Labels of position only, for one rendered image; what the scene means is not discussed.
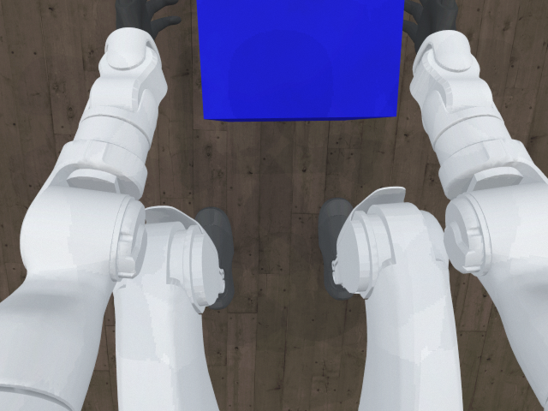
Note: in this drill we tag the left robot forearm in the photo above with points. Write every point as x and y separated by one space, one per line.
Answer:
115 132

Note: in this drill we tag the robot left thigh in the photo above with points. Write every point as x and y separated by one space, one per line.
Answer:
160 356

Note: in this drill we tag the right robot upper arm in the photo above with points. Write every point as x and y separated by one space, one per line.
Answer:
500 235

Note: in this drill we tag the right robot hand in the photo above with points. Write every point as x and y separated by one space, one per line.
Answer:
433 16

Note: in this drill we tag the right robot forearm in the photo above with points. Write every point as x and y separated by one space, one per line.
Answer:
473 146

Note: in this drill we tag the left robot upper arm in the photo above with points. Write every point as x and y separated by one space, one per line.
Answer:
79 243

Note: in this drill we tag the carton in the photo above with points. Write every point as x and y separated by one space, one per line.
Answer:
299 60

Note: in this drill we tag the left robot hand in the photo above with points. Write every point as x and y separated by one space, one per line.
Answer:
139 13

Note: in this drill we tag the left robot shin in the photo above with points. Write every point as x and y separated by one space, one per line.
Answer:
164 214

